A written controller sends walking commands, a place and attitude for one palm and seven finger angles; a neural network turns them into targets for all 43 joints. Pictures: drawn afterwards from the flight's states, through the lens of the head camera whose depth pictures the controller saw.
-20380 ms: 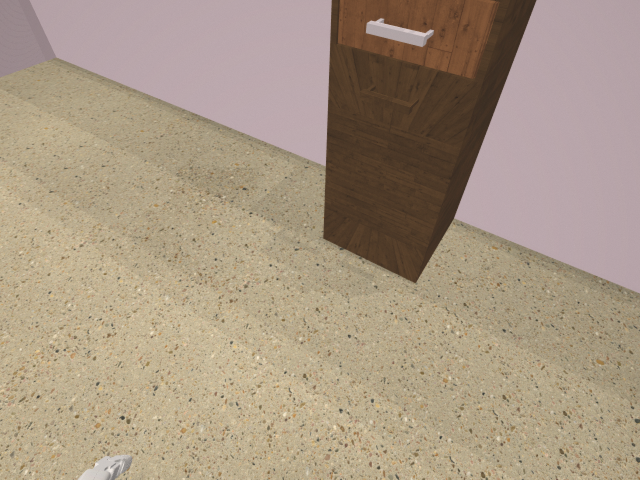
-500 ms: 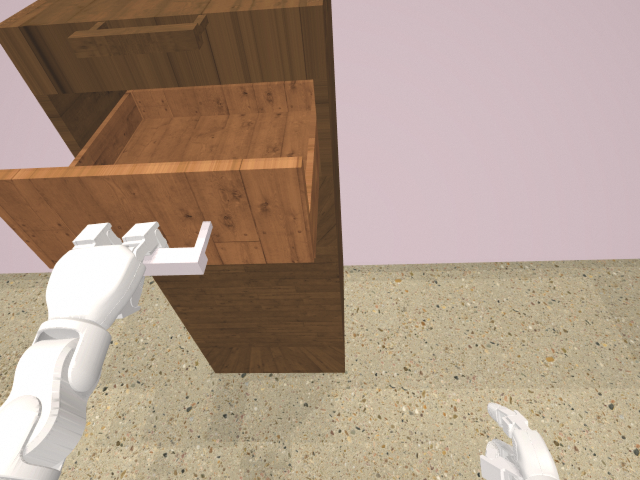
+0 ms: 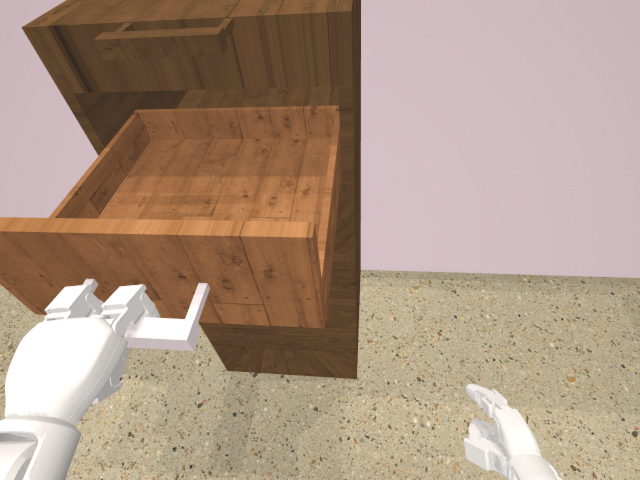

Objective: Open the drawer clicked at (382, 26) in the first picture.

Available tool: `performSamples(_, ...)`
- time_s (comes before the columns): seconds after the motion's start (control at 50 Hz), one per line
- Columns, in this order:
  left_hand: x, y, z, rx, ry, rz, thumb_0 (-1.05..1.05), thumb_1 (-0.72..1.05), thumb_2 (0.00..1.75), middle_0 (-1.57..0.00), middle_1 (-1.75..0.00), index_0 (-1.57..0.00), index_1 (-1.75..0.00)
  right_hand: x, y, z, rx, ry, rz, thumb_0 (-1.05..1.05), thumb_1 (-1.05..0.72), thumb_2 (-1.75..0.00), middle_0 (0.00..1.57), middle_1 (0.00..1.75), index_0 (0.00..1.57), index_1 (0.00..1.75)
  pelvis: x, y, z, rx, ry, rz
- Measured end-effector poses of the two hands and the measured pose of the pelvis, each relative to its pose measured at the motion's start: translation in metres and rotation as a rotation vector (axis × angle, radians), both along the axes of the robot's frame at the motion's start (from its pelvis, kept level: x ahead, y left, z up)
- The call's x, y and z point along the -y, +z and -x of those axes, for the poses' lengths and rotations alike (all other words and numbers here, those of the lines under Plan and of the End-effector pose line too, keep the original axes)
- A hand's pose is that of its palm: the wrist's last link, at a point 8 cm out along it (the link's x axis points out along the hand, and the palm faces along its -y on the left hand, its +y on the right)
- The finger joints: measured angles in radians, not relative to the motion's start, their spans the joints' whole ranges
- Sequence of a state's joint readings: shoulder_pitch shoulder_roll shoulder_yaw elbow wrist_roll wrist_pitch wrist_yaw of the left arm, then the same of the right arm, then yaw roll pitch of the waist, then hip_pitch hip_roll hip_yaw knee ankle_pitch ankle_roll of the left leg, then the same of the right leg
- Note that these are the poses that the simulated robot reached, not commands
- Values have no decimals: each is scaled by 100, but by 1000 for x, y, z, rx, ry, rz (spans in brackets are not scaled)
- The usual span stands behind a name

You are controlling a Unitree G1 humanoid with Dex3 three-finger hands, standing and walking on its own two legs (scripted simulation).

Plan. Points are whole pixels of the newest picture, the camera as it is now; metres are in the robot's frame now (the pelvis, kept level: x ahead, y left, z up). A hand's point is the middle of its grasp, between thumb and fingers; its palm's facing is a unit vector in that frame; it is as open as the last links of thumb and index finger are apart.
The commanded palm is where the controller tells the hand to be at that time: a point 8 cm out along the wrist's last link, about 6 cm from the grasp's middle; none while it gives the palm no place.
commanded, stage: pull the drawer open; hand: left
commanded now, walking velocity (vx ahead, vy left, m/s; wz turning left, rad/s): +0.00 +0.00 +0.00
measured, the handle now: (133, 311) +0.24 +0.23 +0.14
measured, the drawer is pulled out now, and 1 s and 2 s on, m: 0.28 0.30 0.30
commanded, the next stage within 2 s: open the thumb to release the handle in 0.36 s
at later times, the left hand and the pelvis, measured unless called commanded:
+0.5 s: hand (96, 392) +0.17 +0.25 +0.11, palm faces +0.07 -0.03 -1.00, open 5.6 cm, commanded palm +0.14 +0.26 +0.17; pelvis -0.02 -0.01 +0.00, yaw +1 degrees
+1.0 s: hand (92, 391) +0.17 +0.25 +0.12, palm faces +0.08 -0.04 -1.00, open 12.7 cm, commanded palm +0.14 +0.26 +0.17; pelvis -0.05 -0.02 +0.00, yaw +2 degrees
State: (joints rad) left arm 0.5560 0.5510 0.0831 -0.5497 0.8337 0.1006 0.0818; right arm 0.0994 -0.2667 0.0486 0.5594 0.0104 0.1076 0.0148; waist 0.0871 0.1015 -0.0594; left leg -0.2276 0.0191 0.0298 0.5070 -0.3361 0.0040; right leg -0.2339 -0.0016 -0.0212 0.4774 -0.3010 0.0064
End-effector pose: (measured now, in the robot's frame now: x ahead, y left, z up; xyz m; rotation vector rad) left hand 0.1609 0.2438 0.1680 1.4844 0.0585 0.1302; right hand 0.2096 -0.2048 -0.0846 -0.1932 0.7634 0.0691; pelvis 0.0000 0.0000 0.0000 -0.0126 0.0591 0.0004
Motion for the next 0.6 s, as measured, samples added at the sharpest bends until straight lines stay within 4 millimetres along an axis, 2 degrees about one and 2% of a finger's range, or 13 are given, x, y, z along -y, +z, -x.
performSamples(0.14, 2, 0, 16, -4, 21, -10, 3, 72, 79, -27, -133, -41, -134, 16, -4, 8, -7, -28, 25, 1, -90, -90, 20, 30, 20, 30, 4, -2, 1, -4, -1, -1)
performSamples(0.24, 3, -1, 20, 9, 19, -27, 3, 72, 81, -27, -133, -41, -134, 22, -6, 12, -4, -33, 44, 1, -90, -90, 20, 30, 20, 30, 8, -3, 6, 3, 6, -4)
performSamples(0.46, 2, -2, 20, 18, 10, -33, 2, 71, 81, -28, -132, -41, -134, 20, 0, 17, 42, -43, 32, 1, -90, -90, 20, 30, 20, 30, 12, -4, 16, 27, 5, -8)
performSamples(0.6, -5, -1, 16, 25, -29, -59, 1, 67, 81, -35, -133, -40, -133, 14, -5, 24, 15, -24, 50, 1, -90, -90, 20, 30, 20, 30, 15, -3, 28, 52, 27, -9)
